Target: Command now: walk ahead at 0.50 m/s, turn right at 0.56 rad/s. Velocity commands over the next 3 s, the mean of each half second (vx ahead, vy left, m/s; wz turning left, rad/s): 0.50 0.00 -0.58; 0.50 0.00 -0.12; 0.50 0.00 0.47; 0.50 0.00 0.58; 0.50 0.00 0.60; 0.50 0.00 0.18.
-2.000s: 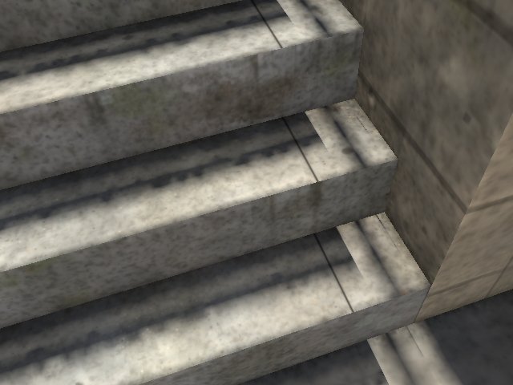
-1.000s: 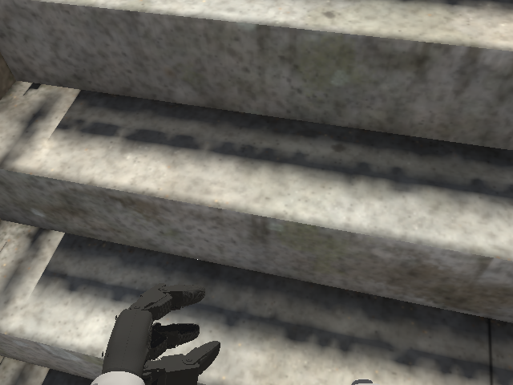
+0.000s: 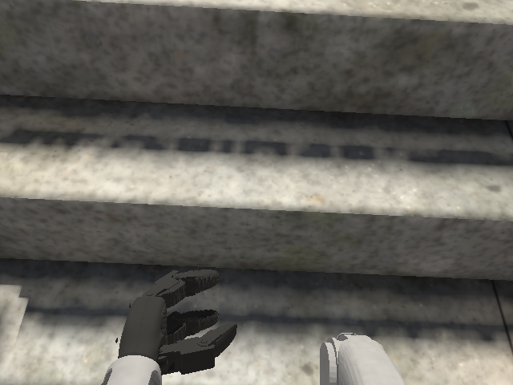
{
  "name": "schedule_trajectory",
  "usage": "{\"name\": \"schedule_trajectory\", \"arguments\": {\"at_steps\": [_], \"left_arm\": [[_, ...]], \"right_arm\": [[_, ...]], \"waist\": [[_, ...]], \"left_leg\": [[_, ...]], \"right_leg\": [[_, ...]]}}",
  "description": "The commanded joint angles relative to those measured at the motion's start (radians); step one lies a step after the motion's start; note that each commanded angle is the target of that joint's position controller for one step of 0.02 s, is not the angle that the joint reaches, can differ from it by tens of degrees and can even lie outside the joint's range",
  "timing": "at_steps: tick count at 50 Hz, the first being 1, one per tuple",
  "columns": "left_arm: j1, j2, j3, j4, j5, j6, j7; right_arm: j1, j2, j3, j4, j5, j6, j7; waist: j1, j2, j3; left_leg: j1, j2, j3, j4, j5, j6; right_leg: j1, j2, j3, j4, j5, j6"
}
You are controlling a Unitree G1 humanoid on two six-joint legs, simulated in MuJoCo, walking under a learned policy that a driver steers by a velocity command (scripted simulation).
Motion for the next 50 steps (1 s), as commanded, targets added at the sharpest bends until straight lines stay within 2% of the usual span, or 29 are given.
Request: {"name": "schedule_trajectory", "arguments": {"at_steps": [1,2,3,4,5,6,7,9,13,14,18,19,21,23,24,25,26,27,28,29,30,32,33,35,37,41,43,46,50], "left_arm": [[0.145,0.060,0.017,0.012,0.005,0.006,0.002],[0.360,0.109,0.032,0.066,0.028,-0.009,0.001],[0.432,0.191,0.062,0.076,0.042,-0.015,-0.013],[0.442,0.293,0.102,0.090,0.045,-0.001,0.003],[0.370,0.415,0.159,0.058,0.041,0.022,0.024],[0.255,0.414,0.169,0.042,0.059,0.012,0.029],[0.234,0.359,0.151,0.081,0.058,-0.008,0.027],[0.296,0.231,0.119,0.234,0.039,-0.084,0.014],[0.436,0.218,0.106,0.344,0.030,-0.129,-0.021],[0.439,0.204,0.098,0.338,0.017,-0.134,-0.027],[0.613,0.250,0.105,0.385,0.050,-0.166,-0.016],[0.628,0.256,0.108,0.390,0.034,-0.161,-0.010],[0.623,0.263,0.114,0.380,0.043,-0.146,0.019],[0.595,0.280,0.125,0.362,0.030,-0.123,0.048],[0.469,0.290,0.128,0.309,0.009,-0.117,0.040],[0.445,0.345,0.150,0.273,0.016,-0.141,0.039],[0.430,0.429,0.183,0.252,0.026,-0.167,0.022],[0.410,0.433,0.194,0.244,0.011,-0.198,0.000],[0.479,0.366,0.179,0.232,0.008,-0.221,-0.030],[0.433,0.224,0.148,0.196,0.036,-0.205,-0.061],[0.439,0.186,0.134,0.167,0.099,-0.194,-0.061],[0.333,0.078,0.083,0.072,0.104,-0.143,-0.036],[0.325,0.050,0.058,0.057,0.090,-0.119,-0.029],[0.359,0.047,0.042,0.060,0.043,-0.083,-0.020],[0.357,0.047,0.041,0.058,0.044,-0.060,-0.010],[0.292,0.097,0.048,0.056,0.053,-0.032,-0.016],[0.184,0.128,0.052,0.013,0.054,-0.040,-0.028],[-0.006,0.089,0.033,-0.057,0.054,-0.059,-0.026],[-0.128,0.073,0.014,-0.107,0.041,-0.104,-0.058]], "right_arm": [[0.033,-0.273,-0.044,-0.101,0.046,0.000,-0.037],[-0.025,-0.320,-0.054,-0.138,0.064,0.004,-0.018],[-0.072,-0.357,-0.070,-0.201,0.074,-0.003,0.015],[-0.160,-0.331,-0.075,-0.304,0.049,-0.019,0.057],[-0.308,-0.220,-0.066,-0.413,-0.001,-0.030,0.112],[-0.363,-0.054,-0.036,-0.455,-0.057,-0.033,0.117],[-0.350,0.039,-0.007,-0.501,-0.071,-0.015,0.098],[-0.358,0.097,0.039,-0.565,-0.099,-0.017,0.041],[-0.353,0.095,0.074,-0.557,-0.077,0.026,0.013],[-0.387,0.082,0.079,-0.561,-0.068,0.036,0.013],[-0.631,0.158,0.111,-0.656,-0.053,0.047,-0.007],[-0.709,0.175,0.132,-0.705,-0.067,0.050,-0.007],[-0.852,0.165,0.137,-0.772,-0.068,0.060,-0.007],[-0.790,0.174,0.140,-0.760,-0.069,0.081,0.000],[-0.616,0.122,0.118,-0.669,-0.054,0.079,0.011],[-0.476,0.070,0.087,-0.621,-0.036,0.081,-0.007],[-0.321,-0.007,0.051,-0.602,0.001,0.094,-0.028],[-0.253,-0.056,0.027,-0.570,0.002,0.089,-0.032],[-0.244,-0.115,-0.006,-0.506,-0.009,0.063,-0.011],[-0.154,-0.188,-0.035,-0.443,-0.035,0.080,-0.030],[-0.184,-0.116,-0.042,-0.414,-0.032,0.106,-0.035],[-0.270,-0.002,-0.022,-0.274,-0.028,0.103,-0.031],[-0.265,0.079,0.001,-0.221,-0.033,0.093,-0.026],[-0.240,0.134,0.027,-0.158,-0.051,0.045,-0.009],[-0.214,0.070,0.016,-0.133,-0.040,-0.001,0.003],[-0.173,-0.055,-0.009,-0.141,0.007,-0.040,-0.013],[-0.142,-0.125,-0.032,-0.175,-0.015,-0.044,-0.027],[-0.024,-0.127,-0.049,-0.165,-0.029,-0.039,-0.055],[0.157,-0.089,-0.070,-0.149,-0.048,0.000,-0.060]], "waist": [[0.077,0.157,-0.215],[0.139,0.233,-0.381],[0.180,0.220,-0.487],[0.170,0.099,-0.468],[0.152,-0.179,-0.463],[0.114,-0.026,-0.401],[0.051,-0.005,-0.307],[-0.033,0.083,-0.011],[-0.030,0.032,0.058],[-0.024,0.030,0.051],[0.077,-0.076,0.002],[0.075,-0.040,0.011],[0.115,-0.042,-0.018],[0.074,-0.111,-0.108],[-0.013,-0.086,-0.215],[-0.055,-0.106,-0.354],[-0.128,-0.214,-0.461],[-0.161,-0.176,-0.520],[-0.119,0.023,-0.613],[-0.132,0.362,-0.603],[-0.086,0.247,-0.569],[0.029,0.049,-0.135],[0.066,-0.017,-0.047],[0.121,-0.069,0.049],[0.130,-0.038,0.087],[0.132,0.012,-0.005],[0.074,0.087,-0.032],[-0.024,0.083,0.039],[-0.144,0.090,-0.007]], "left_leg": [[0.039,0.196,-0.013,0.061,1.670,0.258],[0.149,0.228,-0.030,0.328,1.928,0.264],[0.121,0.208,-0.072,0.593,1.862,0.254],[-0.213,0.118,-0.137,0.846,1.429,0.189],[-0.581,-0.143,-0.252,1.348,0.283,0.113],[-0.739,-0.186,-0.504,1.829,0.176,0.083],[-0.846,-0.186,-0.514,2.038,0.230,0.073],[-1.008,-0.154,-0.477,2.042,0.226,0.100],[-1.210,-0.123,-0.417,2.024,0.076,0.089],[-1.206,-0.101,-0.392,1.918,0.056,0.085],[-1.526,-0.109,-0.347,2.229,-0.188,0.090],[-1.468,-0.089,-0.348,1.998,-0.180,0.098],[-1.313,-0.086,-0.329,1.849,-0.209,0.106],[-0.966,-0.080,-0.275,1.588,-0.262,0.134],[-0.600,-0.152,-0.168,1.331,-0.292,0.145],[-0.389,-0.186,-0.173,1.281,-0.268,0.131],[-0.323,-0.205,-0.229,1.103,-0.362,0.101],[-0.234,-0.220,-0.264,0.864,-0.336,0.103],[0.072,-0.098,-0.552,0.716,-0.398,0.189],[0.113,0.191,-1.101,0.385,-0.384,0.337],[-0.018,0.160,-1.220,0.266,-0.676,0.317],[-0.292,0.146,-0.966,0.336,-0.702,0.242],[-0.382,0.107,-0.821,0.350,-0.520,0.189],[-0.522,0.077,-0.648,0.289,-0.323,0.163],[-0.517,0.070,-0.554,0.251,-0.219,0.175],[-0.459,0.051,-0.471,0.163,-0.155,0.247],[-0.320,0.060,-0.527,0.065,-0.138,0.260],[-0.008,0.142,-0.638,-0.036,-0.127,0.269],[0.267,0.094,-0.596,0.007,0.225,0.281]], "right_leg": [[0.571,0.093,-0.241,-0.315,-0.301,-0.017],[0.716,0.141,-0.147,-0.419,-0.345,-0.047],[0.890,0.189,-0.020,-0.650,-0.296,-0.050],[1.016,0.081,0.366,-0.842,-0.406,-0.119],[1.058,-0.083,1.046,-1.286,-0.809,-0.214],[0.981,-0.138,1.187,-1.463,-0.729,-0.189],[0.895,-0.151,1.089,-1.413,-0.597,-0.152],[0.720,-0.073,0.821,-1.328,-0.312,-0.097],[0.825,-0.052,0.531,-1.334,0.096,-0.092],[0.843,-0.044,0.480,-1.343,0.170,-0.063],[1.068,-0.108,0.551,-1.423,0.192,-0.105],[1.027,-0.063,0.525,-1.465,0.147,-0.070],[0.978,-0.106,0.575,-1.637,0.339,-0.113],[0.983,-0.138,0.427,-1.746,0.733,-0.132],[0.887,-0.081,0.272,-1.652,1.246,-0.095],[0.946,-0.096,0.292,-1.509,1.778,-0.078],[1.102,-0.129,0.330,-1.333,2.005,-0.094],[1.169,-0.123,0.332,-1.120,1.947,-0.075],[0.943,-0.021,0.370,-0.785,1.471,-0.013],[0.580,0.189,0.359,-0.279,0.343,0.048],[0.496,0.163,0.456,0.086,0.300,0.055],[0.185,0.111,0.322,0.335,0.372,0.029],[0.159,0.096,0.338,0.354,0.360,0.029],[0.184,0.089,0.357,0.319,0.284,0.046],[0.148,0.079,0.345,0.244,0.292,0.060],[0.266,-0.006,0.127,0.030,0.408,0.088],[0.268,-0.080,0.091,-0.097,0.331,0.094],[0.022,-0.157,0.144,-0.093,0.162,0.088],[0.035,-0.145,0.063,-0.419,-0.150,0.090]]}}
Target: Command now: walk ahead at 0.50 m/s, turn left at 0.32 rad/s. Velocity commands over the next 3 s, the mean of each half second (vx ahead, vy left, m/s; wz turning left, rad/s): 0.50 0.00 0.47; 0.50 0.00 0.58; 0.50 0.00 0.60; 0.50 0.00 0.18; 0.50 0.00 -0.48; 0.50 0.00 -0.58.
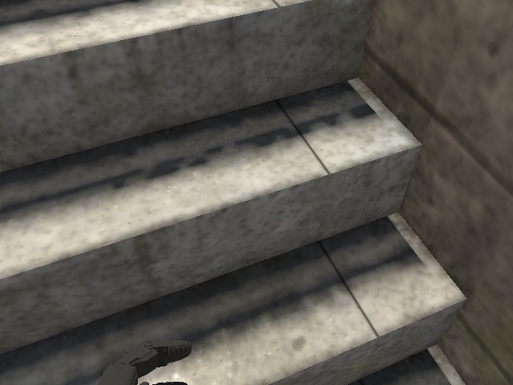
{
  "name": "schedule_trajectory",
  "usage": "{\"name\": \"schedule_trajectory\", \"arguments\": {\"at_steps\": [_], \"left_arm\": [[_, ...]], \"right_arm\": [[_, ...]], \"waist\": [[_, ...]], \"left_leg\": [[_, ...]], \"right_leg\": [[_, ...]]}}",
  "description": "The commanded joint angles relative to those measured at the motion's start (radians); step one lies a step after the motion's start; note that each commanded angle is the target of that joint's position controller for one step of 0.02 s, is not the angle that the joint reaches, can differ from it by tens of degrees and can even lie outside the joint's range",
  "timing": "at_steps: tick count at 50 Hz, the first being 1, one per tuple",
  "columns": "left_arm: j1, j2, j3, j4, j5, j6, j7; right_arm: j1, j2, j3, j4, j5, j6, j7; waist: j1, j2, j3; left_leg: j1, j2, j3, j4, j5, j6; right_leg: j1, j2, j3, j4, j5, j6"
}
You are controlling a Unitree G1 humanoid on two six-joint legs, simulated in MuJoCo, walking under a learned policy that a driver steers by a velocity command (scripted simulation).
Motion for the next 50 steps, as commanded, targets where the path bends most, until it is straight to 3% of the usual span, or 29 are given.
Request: {"name": "schedule_trajectory", "arguments": {"at_steps": [1,2,4,5,6,7,8,10,12,13,14,18,19,20,21,22,23,24,25,26,27,29,32,34,37,40,46,48,50], "left_arm": [[-0.281,0.009,-0.016,-0.183,-0.006,-0.067,-0.021],[-0.086,0.019,-0.011,-0.133,-0.025,-0.094,-0.024],[0.172,0.143,0.049,-0.033,-0.051,-0.112,0.010],[0.200,0.182,0.064,0.021,-0.018,-0.109,0.025],[0.205,0.286,0.089,0.070,0.030,-0.089,0.027],[0.416,0.338,0.115,0.088,0.035,-0.081,0.040],[0.475,0.349,0.119,0.104,0.041,-0.073,0.043],[0.434,0.242,0.086,0.215,0.062,-0.093,0.050],[0.502,0.159,0.069,0.327,0.029,-0.145,0.033],[0.763,0.095,0.060,0.424,0.022,-0.142,0.074],[0.940,0.108,0.068,0.490,0.029,-0.142,0.104],[0.662,0.098,0.056,0.434,-0.008,-0.172,0.146],[0.562,0.095,0.043,0.417,-0.019,-0.157,0.143],[0.355,0.114,0.034,0.349,-0.050,-0.143,0.153],[0.424,0.193,0.034,0.354,-0.082,-0.161,0.118],[0.385,0.430,0.086,0.328,-0.069,-0.218,0.059],[0.395,0.435,0.095,0.320,-0.105,-0.256,0.018],[0.374,0.484,0.119,0.288,-0.089,-0.276,-0.027],[0.419,0.429,0.118,0.245,-0.017,-0.246,-0.049],[0.435,0.319,0.119,0.235,0.023,-0.211,-0.014],[0.355,0.260,0.110,0.163,0.021,-0.157,0.017],[0.358,0.118,0.066,0.086,0.031,-0.077,0.072],[0.356,0.090,0.033,0.068,-0.009,-0.028,0.111],[0.267,0.022,0.031,0.042,-0.052,-0.031,0.125],[0.171,0.011,0.010,-0.019,-0.062,-0.028,0.135],[0.071,0.037,-0.005,-0.080,-0.017,-0.016,0.086],[-0.309,0.024,-0.032,-0.240,-0.004,-0.038,0.081],[-0.237,0.037,-0.030,-0.208,-0.019,-0.044,0.076],[-0.109,0.055,-0.041,-0.227,-0.041,-0.003,0.106]], "right_arm": [[0.131,-0.160,-0.056,-0.034,-0.026,0.016,-0.015],[-0.078,-0.154,-0.050,-0.097,-0.057,0.028,-0.004],[-0.125,-0.259,-0.096,-0.152,0.010,0.017,0.036],[-0.153,-0.206,-0.088,-0.181,0.049,0.014,0.048],[-0.212,-0.043,-0.059,-0.234,0.070,0.010,0.054],[-0.186,-0.024,-0.048,-0.243,0.086,0.002,0.049],[-0.269,-0.032,-0.052,-0.264,0.068,0.006,0.032],[-0.551,0.027,-0.027,-0.377,0.007,0.044,0.004],[-0.726,0.091,0.035,-0.498,-0.036,0.096,0.007],[-0.965,0.035,0.042,-0.538,-0.076,0.098,0.021],[-1.023,0.046,0.053,-0.574,-0.061,0.103,0.032],[-0.948,0.150,0.127,-0.683,-0.050,0.152,0.097],[-0.990,0.162,0.141,-0.722,-0.069,0.149,0.114],[-0.867,0.161,0.168,-0.713,-0.023,0.138,0.130],[-0.715,0.093,0.139,-0.634,0.052,0.169,0.085],[-0.359,-0.015,0.089,-0.561,0.026,0.222,0.040],[-0.322,-0.124,0.048,-0.515,0.004,0.209,0.027],[-0.175,-0.190,0.007,-0.455,0.020,0.217,0.007],[-0.225,-0.239,-0.025,-0.398,0.041,0.219,0.025],[-0.285,-0.265,-0.047,-0.380,0.036,0.219,0.058],[-0.386,-0.224,-0.045,-0.338,0.016,0.211,0.070],[-0.552,-0.150,-0.018,-0.217,0.021,0.164,0.087],[-0.595,-0.086,0.009,-0.157,0.023,0.119,0.097],[-0.364,-0.087,-0.001,-0.114,0.022,0.082,0.088],[-0.363,-0.149,-0.006,-0.082,0.035,0.056,0.082],[-0.308,-0.191,-0.020,-0.036,0.024,0.041,0.070],[-0.087,-0.294,-0.084,-0.066,-0.042,0.040,-0.017],[-0.165,-0.301,-0.095,-0.084,-0.024,0.044,0.009],[-0.307,-0.364,-0.119,-0.170,0.006,0.063,0.044]], "waist": [[-0.062,0.109,0.073],[0.092,0.081,-0.054],[0.201,0.064,-0.280],[0.225,0.046,-0.270],[0.149,-0.180,-0.167],[0.253,-0.299,-0.357],[0.302,-0.189,-0.383],[0.253,-0.271,-0.097],[0.204,-0.240,0.030],[0.383,-0.172,-0.022],[0.426,-0.244,-0.081],[0.196,-0.011,-0.055],[0.158,-0.019,-0.046],[0.078,-0.014,-0.144],[0.069,-0.138,-0.291],[-0.089,-0.365,-0.442],[-0.115,-0.204,-0.496],[-0.190,-0.004,-0.629],[-0.081,0.259,-0.750],[-0.018,0.168,-0.718],[0.013,-0.018,-0.517],[0.203,0.007,0.040],[0.291,0.053,0.220],[0.204,0.192,0.184],[0.206,0.227,0.226],[0.197,0.084,0.149],[-0.014,0.116,-0.021],[0.038,0.076,-0.127],[0.141,0.146,-0.156]], "left_leg": [[0.393,0.201,-0.276,-0.067,0.530,0.206],[0.282,0.149,-0.132,0.143,0.951,0.143],[0.167,0.080,-0.204,0.423,1.140,0.095],[0.007,-0.005,-0.175,0.609,0.727,0.052],[-0.633,-0.118,-0.124,1.026,-0.126,0.002],[-0.940,-0.185,-0.214,1.603,-0.336,-0.029],[-1.091,-0.203,-0.238,1.933,-0.276,-0.024],[-1.508,-0.210,-0.134,2.322,-0.278,0.021],[-1.631,-0.155,-0.190,2.364,-0.403,0.088],[-1.818,-0.189,-0.119,2.340,-0.519,0.073],[-1.914,-0.205,-0.124,2.308,-0.626,0.066],[-1.492,-0.078,-0.102,1.852,-0.592,0.033],[-1.252,-0.050,0.034,1.584,-0.478,0.019],[-0.555,-0.071,0.058,0.986,-0.339,0.033],[-0.118,-0.179,0.095,1.035,-0.130,0.013],[0.120,-0.180,0.055,1.104,-0.175,0.018],[0.431,-0.127,-0.013,0.981,-0.119,0.112],[0.534,0.008,-0.332,0.684,0.090,0.242],[0.485,0.107,-0.539,0.506,0.324,0.280],[0.397,0.256,-0.648,0.377,0.382,0.321],[0.136,0.231,-0.633,0.249,-0.054,0.270],[-0.322,0.106,-0.451,0.106,-0.288,0.161],[-0.716,0.024,-0.174,0.030,-0.242,0.096],[-0.620,0.122,-0.285,-0.025,-0.180,0.236],[-0.625,0.123,-0.282,-0.105,-0.224,0.199],[-0.449,0.120,-0.325,-0.122,-0.304,0.175],[0.150,0.219,-0.515,-0.114,-0.226,0.222],[0.061,0.176,-0.395,-0.050,0.007,0.206],[-0.389,0.183,-0.325,-0.186,0.299,0.183]], "right_leg": [[-0.309,-0.006,0.012,-0.365,-0.266,-0.028],[0.082,0.031,0.078,-0.714,-0.090,-0.058],[0.712,0.102,-0.037,-1.368,0.468,-0.028],[0.907,0.049,-0.034,-1.508,0.723,-0.002],[1.284,-0.157,0.069,-1.132,1.580,-0.015],[1.510,-0.374,0.214,-0.894,2.299,-0.134],[1.474,-0.375,0.236,-0.953,2.014,-0.168],[1.422,-0.270,0.182,-1.069,1.368,-0.168],[1.319,-0.251,0.118,-1.210,0.975,-0.121],[1.688,-0.172,0.249,-1.118,1.295,-0.165],[1.873,-0.186,0.293,-1.020,1.591,-0.158],[1.249,-0.214,0.310,-1.351,0.978,-0.139],[1.080,-0.165,0.204,-1.496,1.100,-0.142],[0.704,-0.098,0.097,-1.577,1.420,-0.127],[0.597,-0.066,0.072,-1.503,1.840,-0.155],[0.644,-0.169,0.103,-1.357,2.583,-0.140],[0.389,-0.136,0.148,-1.008,2.685,-0.038],[0.246,-0.047,0.176,-0.559,1.505,0.013],[0.194,0.138,0.235,0.016,0.183,0.036],[0.001,0.220,0.386,0.508,0.095,0.044],[-0.076,0.185,0.285,0.617,0.153,0.018],[-0.259,0.140,0.168,0.653,0.036,0.016],[-0.066,0.113,0.101,0.197,0.116,0.028],[-0.231,0.144,0.020,0.608,0.117,0.047],[-0.336,0.122,0.040,0.712,0.077,0.039],[-0.359,0.063,0.050,0.499,0.094,0.020],[-0.664,0.015,0.125,0.409,-0.214,0.038],[-0.379,0.021,0.125,0.286,-0.178,0.021],[0.315,0.063,0.071,-0.238,-0.745,-0.010]]}}
Over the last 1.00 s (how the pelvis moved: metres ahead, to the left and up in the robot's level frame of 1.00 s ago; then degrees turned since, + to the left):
0.44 -0.09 0.39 -20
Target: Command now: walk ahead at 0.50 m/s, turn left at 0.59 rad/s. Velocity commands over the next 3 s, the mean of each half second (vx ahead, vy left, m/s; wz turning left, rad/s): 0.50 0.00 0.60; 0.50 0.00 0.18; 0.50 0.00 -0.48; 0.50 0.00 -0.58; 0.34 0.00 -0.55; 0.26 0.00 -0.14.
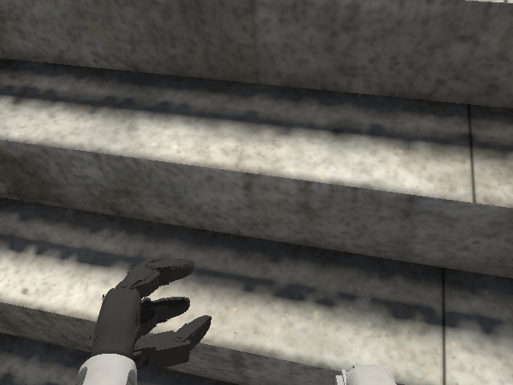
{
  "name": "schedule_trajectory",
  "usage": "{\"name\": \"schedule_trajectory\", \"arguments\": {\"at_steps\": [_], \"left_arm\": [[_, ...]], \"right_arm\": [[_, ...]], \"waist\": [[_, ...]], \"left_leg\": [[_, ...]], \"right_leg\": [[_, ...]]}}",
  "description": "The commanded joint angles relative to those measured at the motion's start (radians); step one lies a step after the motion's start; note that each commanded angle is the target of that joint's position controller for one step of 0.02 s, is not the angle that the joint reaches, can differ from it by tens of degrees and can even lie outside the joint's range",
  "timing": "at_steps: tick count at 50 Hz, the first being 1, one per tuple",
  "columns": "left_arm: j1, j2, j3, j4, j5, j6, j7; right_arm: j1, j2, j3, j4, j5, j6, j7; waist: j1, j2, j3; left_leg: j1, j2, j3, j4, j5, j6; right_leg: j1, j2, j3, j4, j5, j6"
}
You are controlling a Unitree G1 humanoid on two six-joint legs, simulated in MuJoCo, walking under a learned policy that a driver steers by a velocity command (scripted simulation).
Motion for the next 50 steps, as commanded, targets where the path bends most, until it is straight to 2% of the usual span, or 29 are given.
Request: {"name": "schedule_trajectory", "arguments": {"at_steps": [1,2,3,4,6,9,11,13,14,17,20,24,27,29,31,33,34,35,36,37,38,41,42,44,46,47,48,49,50], "left_arm": [[0.068,0.073,0.016,-0.060,-0.057,0.018,-0.006],[0.259,0.098,0.043,-0.015,-0.050,0.015,0.021],[0.430,0.232,0.087,0.044,-0.015,0.021,0.054],[0.366,0.252,0.067,0.032,0.012,0.019,0.063],[0.134,0.172,0.046,0.015,0.024,0.001,0.040],[0.082,0.106,0.038,0.063,0.009,-0.029,-0.013],[0.141,0.127,0.054,0.082,0.015,-0.051,-0.025],[0.207,0.147,0.070,0.123,0.004,-0.043,-0.019],[0.192,0.168,0.080,0.139,0.000,-0.041,-0.015],[0.158,0.106,0.066,0.135,-0.016,-0.030,-0.010],[0.188,0.115,0.073,0.143,-0.008,-0.028,-0.002],[0.077,0.180,0.102,0.127,0.017,-0.014,0.024],[0.142,0.174,0.090,0.095,0.020,-0.011,0.017],[0.159,0.149,0.091,0.058,0.020,0.001,0.019],[0.035,0.136,0.096,0.013,-0.050,0.016,0.016],[-0.202,-0.128,0.011,-0.142,-0.112,0.034,0.005],[-0.270,-0.161,-0.005,-0.231,-0.112,0.026,-0.006],[-0.498,-0.159,-0.022,-0.258,-0.032,-0.033,-0.034],[-0.404,-0.116,-0.005,-0.222,-0.010,-0.047,-0.033],[-0.248,-0.136,-0.013,-0.193,-0.012,-0.043,-0.050],[-0.168,-0.069,-0.002,-0.156,-0.001,-0.031,-0.064],[-0.252,-0.134,-0.027,-0.179,0.024,-0.026,-0.076],[-0.178,-0.177,-0.051,-0.220,0.020,-0.013,-0.057],[-0.278,-0.074,-0.025,-0.174,0.018,0.016,-0.037],[-0.217,-0.086,-0.034,-0.134,-0.020,0.020,-0.033],[-0.261,-0.100,-0.032,-0.108,-0.043,0.019,-0.030],[0.040,-0.063,0.007,-0.015,-0.035,0.018,-0.023],[0.222,0.023,0.033,0.041,-0.010,0.023,-0.014],[0.247,0.101,0.050,0.083,-0.001,0.042,-0.015]], "right_arm": [[-0.169,-0.172,-0.061,-0.164,0.044,0.023,0.028],[-0.209,-0.112,-0.044,-0.183,0.037,0.024,0.051],[-0.264,-0.046,-0.027,-0.235,0.027,0.041,0.075],[-0.184,-0.030,-0.013,-0.228,-0.013,0.074,0.071],[-0.013,-0.014,0.000,-0.204,-0.016,0.122,0.077],[-0.012,-0.043,0.029,-0.159,-0.052,0.159,0.096],[-0.108,-0.077,0.031,-0.193,-0.045,0.162,0.107],[-0.190,-0.082,0.033,-0.203,-0.025,0.172,0.113],[-0.182,-0.083,0.023,-0.206,-0.006,0.176,0.107],[-0.199,-0.086,0.012,-0.203,0.007,0.187,0.095],[-0.194,-0.086,0.006,-0.214,-0.029,0.172,0.093],[-0.202,-0.094,0.012,-0.201,-0.010,0.175,0.094],[-0.232,-0.069,0.034,-0.258,0.003,0.167,0.076],[-0.161,-0.092,0.027,-0.270,0.002,0.134,0.072],[0.134,-0.067,0.024,-0.169,0.007,0.093,0.075],[0.211,-0.048,0.063,-0.092,-0.029,0.074,0.094],[0.228,-0.062,0.091,-0.094,-0.057,0.052,0.109],[0.553,0.007,0.084,0.001,-0.035,0.032,0.074],[0.546,0.029,0.104,0.020,-0.017,0.026,0.035],[0.427,-0.031,0.083,-0.020,-0.028,0.023,0.005],[0.327,-0.097,0.056,-0.047,-0.030,0.010,-0.007],[0.348,-0.040,0.056,-0.004,0.003,-0.009,-0.024],[0.216,-0.114,0.025,-0.037,0.000,-0.025,-0.039],[0.227,-0.057,0.032,-0.004,0.024,-0.009,-0.024],[0.148,-0.018,0.028,-0.065,0.040,0.042,-0.006],[0.293,-0.002,0.036,-0.024,0.041,0.055,0.001],[0.229,-0.026,0.043,-0.028,0.050,0.027,0.030],[0.130,-0.082,0.028,-0.086,0.066,0.013,0.050],[0.094,-0.080,0.016,-0.106,0.059,0.010,0.070]], "waist": [[0.103,0.127,-0.166],[0.215,-0.046,-0.238],[0.292,-0.519,-0.338],[0.194,-0.601,-0.383],[-0.053,-0.329,-0.202],[-0.058,-0.193,-0.062],[-0.009,-0.139,0.035],[0.027,-0.126,0.052],[0.008,-0.233,0.054],[0.008,-0.251,0.055],[-0.018,-0.196,0.056],[-0.065,-0.246,-0.020],[-0.001,-0.302,-0.001],[-0.013,-0.179,-0.044],[-0.175,-0.033,-0.092],[-0.142,0.427,0.051],[-0.063,0.352,0.045],[-0.278,0.306,0.002],[-0.223,0.201,-0.051],[-0.127,0.191,-0.129],[-0.080,0.146,-0.165],[-0.055,0.023,-0.166],[0.020,0.101,-0.157],[-0.009,-0.068,-0.127],[0.002,-0.013,-0.125],[-0.084,0.051,-0.181],[0.081,0.069,-0.339],[0.168,-0.036,-0.393],[0.153,-0.237,-0.370]], "left_leg": [[-0.217,0.132,-0.152,-0.139,0.285,0.149],[-0.294,0.052,-0.005,0.205,0.459,0.041],[-0.415,-0.075,0.031,0.682,0.006,-0.027],[-0.383,-0.127,-0.177,1.112,-0.134,-0.093],[-0.442,-0.154,-0.099,1.460,-0.022,-0.174],[-0.434,-0.124,-0.014,1.519,0.053,-0.146],[-0.461,-0.143,0.000,1.442,0.082,-0.121],[-0.476,-0.155,0.003,1.382,0.103,-0.116],[-0.523,-0.157,0.009,1.338,0.082,-0.116],[-0.457,-0.158,0.035,1.397,0.147,-0.087],[-0.404,-0.125,0.050,1.279,0.191,-0.098],[-0.230,-0.042,0.164,0.866,0.081,-0.055],[-0.155,-0.019,0.231,0.529,0.070,0.001],[-0.051,0.027,0.257,0.265,0.232,0.039],[0.166,0.024,0.338,-0.212,0.671,0.104],[0.338,0.069,0.234,-0.063,1.207,0.185],[0.565,0.159,0.056,0.238,1.796,0.144],[0.568,0.062,0.019,0.251,1.839,0.042],[0.598,0.049,-0.039,0.277,1.575,0.028],[0.605,0.125,-0.189,0.202,1.243,0.119],[0.621,0.179,-0.252,0.166,1.035,0.156],[0.570,0.216,-0.316,0.076,0.815,0.208],[0.441,0.329,-0.486,-0.056,0.515,0.251],[0.404,0.275,-0.316,-0.122,0.466,0.236],[0.173,0.155,-0.091,-0.096,0.875,0.196],[0.068,0.116,-0.074,-0.079,1.097,0.179],[0.012,0.125,0.018,0.064,1.456,0.127],[-0.037,0.102,0.081,0.249,1.403,0.093],[-0.105,0.037,0.126,0.425,1.111,0.063]], "right_leg": [[0.727,0.078,-0.073,-0.629,-0.264,0.004],[0.955,-0.059,0.205,-0.798,-0.095,-0.013],[0.997,-0.245,0.558,-1.043,-0.173,-0.041],[0.836,-0.216,0.732,-1.137,-0.307,-0.013],[0.662,-0.235,0.490,-1.006,-0.208,0.033],[0.519,-0.214,0.286,-0.904,-0.240,0.044],[0.510,-0.235,0.251,-0.942,-0.172,0.059],[0.590,-0.257,0.260,-0.992,-0.051,0.048],[0.665,-0.258,0.262,-0.996,0.000,0.015],[0.592,-0.251,0.174,-1.010,-0.019,-0.013],[0.626,-0.270,0.105,-1.049,0.030,-0.016],[0.717,-0.291,0.043,-0.983,0.133,-0.007],[0.782,-0.270,-0.039,-0.958,0.230,0.003],[0.897,-0.247,-0.133,-0.719,0.480,0.017],[0.915,-0.107,-0.272,-0.251,0.651,0.018],[0.267,0.123,-0.323,0.648,-0.213,-0.010],[-0.076,0.121,-0.256,0.714,-0.248,0.003],[-0.090,0.107,-0.311,0.597,-0.163,-0.001],[-0.127,0.058,-0.264,0.519,-0.103,0.026],[-0.116,0.016,-0.203,0.492,-0.072,0.042],[-0.131,-0.002,-0.146,0.509,-0.060,0.023],[-0.154,-0.018,-0.113,0.360,-0.067,-0.015],[-0.075,-0.065,0.051,0.209,-0.144,-0.020],[0.024,0.021,-0.058,-0.011,-0.402,-0.027],[0.477,0.126,-0.118,-0.405,-0.472,-0.065],[0.737,0.178,-0.170,-0.479,-0.313,-0.064],[0.990,0.158,-0.091,-0.432,-0.013,-0.094],[1.030,0.099,0.102,-0.540,-0.047,-0.141],[0.959,0.032,0.343,-0.767,-0.263,-0.210]]}}
Over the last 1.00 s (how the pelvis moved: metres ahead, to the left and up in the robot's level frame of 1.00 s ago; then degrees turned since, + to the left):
0.25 -0.11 0.21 35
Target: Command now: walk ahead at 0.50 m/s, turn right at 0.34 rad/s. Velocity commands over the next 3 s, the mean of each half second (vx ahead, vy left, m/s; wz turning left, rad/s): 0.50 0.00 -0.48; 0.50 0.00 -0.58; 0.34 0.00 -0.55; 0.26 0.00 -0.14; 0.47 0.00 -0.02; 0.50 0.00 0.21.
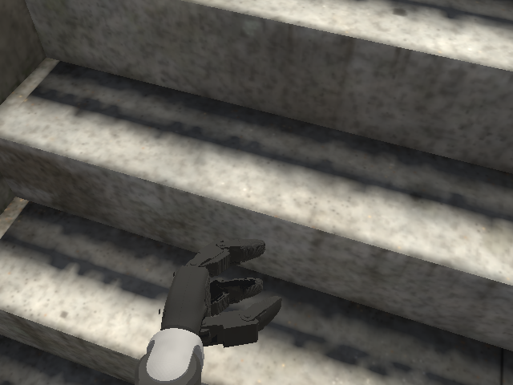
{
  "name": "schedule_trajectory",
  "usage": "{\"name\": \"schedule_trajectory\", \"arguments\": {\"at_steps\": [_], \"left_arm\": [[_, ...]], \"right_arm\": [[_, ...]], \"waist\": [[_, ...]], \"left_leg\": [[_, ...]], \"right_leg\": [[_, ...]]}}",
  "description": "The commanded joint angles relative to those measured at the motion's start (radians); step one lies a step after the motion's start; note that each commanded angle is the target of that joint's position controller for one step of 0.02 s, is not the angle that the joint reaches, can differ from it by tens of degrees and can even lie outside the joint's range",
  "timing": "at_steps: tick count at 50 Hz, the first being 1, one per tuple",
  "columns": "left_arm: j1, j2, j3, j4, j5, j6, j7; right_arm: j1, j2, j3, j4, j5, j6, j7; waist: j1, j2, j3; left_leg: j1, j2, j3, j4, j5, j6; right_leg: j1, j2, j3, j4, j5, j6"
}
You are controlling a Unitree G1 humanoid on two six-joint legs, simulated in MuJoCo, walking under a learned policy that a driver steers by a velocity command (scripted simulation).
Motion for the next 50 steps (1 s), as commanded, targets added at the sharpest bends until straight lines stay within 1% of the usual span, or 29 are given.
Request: {"name": "schedule_trajectory", "arguments": {"at_steps": [1,2,3,5,10,12,13,14,15,16,17,18,19,20,21,22,25,28,30,31,33,34,35,36,38,40,43,46,50], "left_arm": [[0.245,0.268,0.114,0.063,0.011,0.040,0.027],[0.080,0.231,0.122,0.039,0.003,0.053,0.026],[-0.028,0.198,0.121,0.053,-0.009,0.031,0.024],[-0.110,0.156,0.129,0.106,0.037,-0.016,0.024],[0.129,0.271,0.153,0.243,0.059,-0.053,0.024],[-0.024,0.277,0.159,0.174,0.061,-0.039,0.069],[-0.030,0.234,0.145,0.128,0.035,-0.033,0.104],[-0.058,0.193,0.120,0.081,0.043,-0.039,0.098],[0.116,0.139,0.105,0.082,0.020,-0.032,0.100],[0.184,0.111,0.113,0.057,0.005,-0.009,0.069],[0.296,0.110,0.137,0.027,-0.011,-0.034,0.030],[0.271,0.048,0.104,-0.007,0.008,-0.051,0.036],[0.121,0.070,0.091,-0.053,0.027,-0.064,0.031],[-0.033,0.127,0.087,-0.138,0.041,-0.060,0.017],[-0.087,0.104,0.065,-0.255,0.056,-0.027,0.010],[-0.102,0.148,0.080,-0.256,0.061,0.009,0.004],[-0.119,0.162,0.088,-0.248,0.069,0.027,-0.002],[-0.043,0.118,0.055,-0.194,0.028,0.038,-0.010],[0.212,0.152,0.072,-0.078,-0.025,0.049,0.004],[0.204,0.203,0.082,-0.030,-0.028,0.043,0.004],[0.415,0.278,0.116,0.048,-0.002,0.042,0.002],[0.507,0.329,0.149,0.101,0.005,0.048,-0.006],[0.410,0.372,0.181,0.117,0.007,0.058,0.002],[0.308,0.400,0.205,0.081,0.057,0.065,0.018],[0.382,0.371,0.198,0.208,0.056,-0.007,0.014],[0.376,0.285,0.175,0.289,0.050,-0.058,-0.013],[0.349,0.286,0.168,0.312,0.015,-0.088,-0.027],[0.554,0.318,0.167,0.380,0.019,-0.119,-0.023],[0.619,0.345,0.184,0.371,0.028,-0.128,-0.011]], "right_arm": [[-0.231,-0.171,-0.049,-0.182,-0.031,-0.006,0.045],[-0.336,-0.149,-0.048,-0.252,-0.078,0.029,0.023],[-0.342,-0.083,-0.025,-0.313,-0.076,0.058,-0.001],[0.031,-0.054,-0.007,-0.224,-0.070,0.083,-0.013],[-0.054,-0.031,0.029,-0.207,-0.035,0.044,0.034],[0.006,0.012,0.058,-0.188,-0.038,0.015,0.031],[0.008,0.020,0.065,-0.151,-0.023,0.004,0.022],[0.019,0.029,0.074,-0.145,-0.040,-0.023,0.016],[-0.093,0.047,0.080,-0.151,-0.039,-0.035,0.007],[-0.123,0.015,0.076,-0.164,-0.068,-0.044,0.007],[-0.027,-0.184,0.036,-0.147,-0.083,-0.093,0.015],[0.102,-0.263,0.000,-0.101,-0.095,-0.099,0.021],[0.083,-0.176,0.009,-0.089,-0.093,-0.089,0.011],[0.027,-0.185,0.006,-0.098,-0.083,-0.094,-0.003],[-0.036,-0.237,-0.022,-0.105,-0.074,-0.122,-0.047],[-0.024,-0.228,-0.024,-0.084,-0.054,-0.135,-0.071],[-0.003,-0.161,-0.006,-0.052,-0.034,-0.131,-0.041],[-0.158,-0.076,0.034,-0.044,0.004,-0.083,-0.033],[-0.195,-0.251,0.008,-0.084,0.032,-0.091,-0.056],[-0.110,-0.266,0.007,-0.095,0.067,-0.101,-0.042],[-0.144,-0.381,-0.032,-0.162,0.069,-0.125,0.009],[-0.223,-0.342,-0.025,-0.210,0.046,-0.132,0.033],[-0.386,-0.181,0.004,-0.299,-0.010,-0.134,0.057],[-0.540,-0.041,0.038,-0.405,-0.063,-0.123,0.067],[-0.613,0.103,0.085,-0.542,-0.086,-0.113,0.049],[-0.501,0.087,0.103,-0.528,-0.076,-0.098,0.022],[-0.467,0.026,0.099,-0.503,-0.050,-0.049,0.001],[-0.629,0.087,0.114,-0.546,-0.026,-0.027,-0.037],[-0.863,0.051,0.117,-0.649,-0.040,-0.037,-0.027]], "waist": [[0.244,-0.400,-0.275],[0.219,-0.350,-0.133],[0.141,-0.236,-0.047],[-0.050,-0.114,0.011],[-0.016,-0.087,0.016],[-0.113,0.023,0.041],[-0.097,0.019,0.018],[-0.100,0.153,0.031],[0.042,0.039,-0.024],[0.103,0.017,-0.094],[0.193,0.096,-0.142],[0.172,0.043,-0.246],[0.120,-0.038,-0.165],[0.108,-0.016,-0.064],[0.129,0.152,0.014],[0.119,0.107,0.044],[0.141,-0.104,0.056],[0.221,-0.074,0.014],[0.309,0.145,-0.210],[0.244,0.117,-0.326],[0.287,0.176,-0.517],[0.334,0.111,-0.503],[0.308,-0.112,-0.373],[0.317,-0.139,-0.299],[0.215,-0.051,0.015],[0.110,0.036,0.126],[0.078,-0.036,0.153],[0.194,-0.145,0.089],[0.253,0.024,0.104]], "left_leg": [[-0.369,-0.032,0.108,0.722,0.144,-0.016],[-0.532,-0.055,-0.004,1.176,-0.178,-0.058],[-0.590,-0.031,-0.116,1.379,-0.323,-0.094],[-0.385,0.012,-0.203,1.340,-0.497,-0.073],[-0.436,0.021,0.009,0.848,-0.467,-0.060],[-0.168,0.008,0.230,0.311,-0.101,-0.054],[-0.050,0.041,0.243,0.054,0.267,-0.049],[-0.196,-0.034,0.359,-0.098,0.402,-0.062],[-0.146,0.001,0.388,-0.237,0.535,-0.026],[0.071,0.108,0.260,-0.113,0.629,0.006],[0.341,0.303,-0.026,0.173,1.502,0.001],[0.530,0.391,-0.153,0.162,1.461,0.057],[0.434,0.329,-0.113,0.080,0.973,0.080],[0.361,0.315,-0.068,-0.010,0.680,0.097],[0.317,0.476,-0.294,-0.174,0.256,0.195],[0.350,0.515,-0.344,-0.238,-0.015,0.240],[0.410,0.422,-0.101,-0.309,-0.078,0.184],[0.013,0.218,0.318,-0.414,0.725,0.095],[0.069,0.312,0.283,-0.122,1.914,0.118],[0.013,0.292,0.227,0.053,2.022,0.074],[0.024,0.280,0.211,0.342,1.711,0.126],[-0.088,0.241,0.176,0.551,1.238,0.149],[-0.430,0.014,0.115,1.037,0.133,0.092],[-0.716,-0.068,-0.060,1.657,-0.066,0.033],[-0.987,-0.047,-0.071,1.928,-0.117,0.015],[-1.044,0.001,-0.047,1.854,-0.176,-0.005],[-1.031,0.049,0.015,1.677,-0.139,-0.041],[-1.331,0.051,0.080,2.126,-0.230,-0.025],[-1.403,0.117,0.091,1.918,-0.277,-0.037]], "right_leg": [[0.445,-0.205,0.711,-0.808,-0.201,-0.185],[0.260,-0.216,0.822,-0.848,-0.124,-0.261],[0.123,-0.210,0.767,-0.808,0.008,-0.237],[-0.203,-0.200,0.572,-0.629,0.003,-0.132],[0.005,-0.143,0.382,-0.556,-0.049,-0.050],[-0.068,-0.022,0.202,-0.348,0.046,0.006],[-0.046,0.036,0.163,-0.208,0.201,0.017],[0.160,0.133,0.024,-0.011,0.320,0.035],[0.265,0.171,0.073,0.128,0.551,-0.004],[0.029,0.194,0.134,0.436,0.242,-0.001],[-0.283,0.161,0.093,0.795,0.177,0.078],[-0.456,0.069,0.094,0.960,0.227,0.093],[-0.510,0.038,0.026,0.917,0.191,0.088],[-0.553,-0.002,0.020,0.730,0.120,0.088],[-0.635,-0.099,0.201,0.742,0.101,0.078],[-0.715,-0.107,0.284,0.867,0.107,0.063],[-0.741,-0.098,0.194,0.807,0.148,0.023],[-0.012,-0.035,-0.161,0.153,0.155,0.004],[0.329,0.109,-0.229,-0.017,0.106,0.032],[0.498,0.128,-0.197,-0.103,0.244,0.005],[0.708,0.182,-0.049,-0.376,0.209,0.014],[0.792,0.173,0.062,-0.501,0.161,0.010],[0.727,0.042,0.496,-0.760,-0.006,-0.120],[0.575,-0.151,0.904,-1.022,-0.079,-0.224],[0.335,-0.188,0.854,-1.130,-0.041,-0.172],[0.241,-0.159,0.676,-1.160,0.103,-0.103],[0.160,-0.125,0.454,-1.156,0.253,-0.098],[0.401,-0.201,0.541,-1.238,0.261,-0.158],[0.556,-0.196,0.537,-1.324,0.310,-0.106]]}}
Over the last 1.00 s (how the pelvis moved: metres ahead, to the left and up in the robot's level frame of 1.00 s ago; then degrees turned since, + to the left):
0.11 0.07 0.03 12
